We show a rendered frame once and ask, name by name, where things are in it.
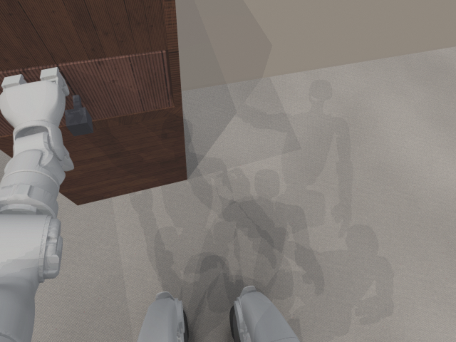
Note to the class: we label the left robot forearm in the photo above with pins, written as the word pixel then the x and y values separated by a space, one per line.
pixel 33 176

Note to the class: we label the robot left upper arm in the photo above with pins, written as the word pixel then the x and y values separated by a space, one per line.
pixel 30 252

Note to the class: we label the left robot thigh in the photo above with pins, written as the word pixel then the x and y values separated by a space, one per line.
pixel 164 322

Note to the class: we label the cabinet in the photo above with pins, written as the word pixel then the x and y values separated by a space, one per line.
pixel 125 153

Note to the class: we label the robot right shin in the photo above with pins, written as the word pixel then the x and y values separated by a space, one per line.
pixel 246 290

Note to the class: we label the handle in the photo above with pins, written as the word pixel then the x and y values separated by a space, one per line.
pixel 78 120

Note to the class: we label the drawer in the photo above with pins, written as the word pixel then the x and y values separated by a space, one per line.
pixel 107 87

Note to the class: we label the robot left hand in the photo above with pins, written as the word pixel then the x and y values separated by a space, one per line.
pixel 43 100

